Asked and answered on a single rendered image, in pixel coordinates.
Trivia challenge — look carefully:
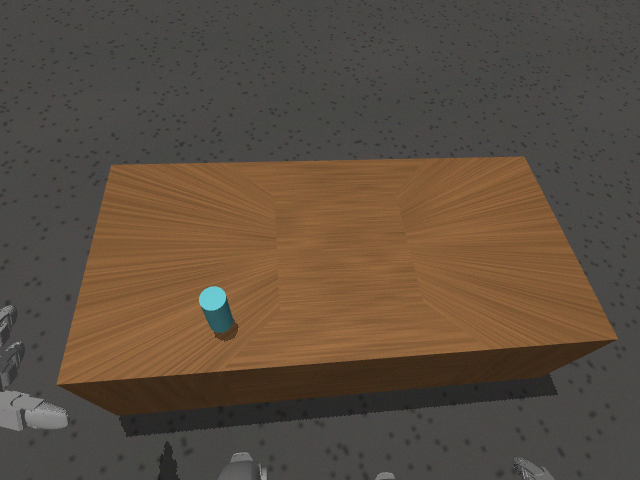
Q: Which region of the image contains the left robot hand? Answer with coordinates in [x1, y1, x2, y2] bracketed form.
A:
[0, 305, 70, 431]

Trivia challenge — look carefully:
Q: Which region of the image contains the right robot hand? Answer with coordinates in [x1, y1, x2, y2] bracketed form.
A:
[513, 456, 555, 480]

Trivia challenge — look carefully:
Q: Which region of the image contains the can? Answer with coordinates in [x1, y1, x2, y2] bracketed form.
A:
[199, 286, 233, 333]

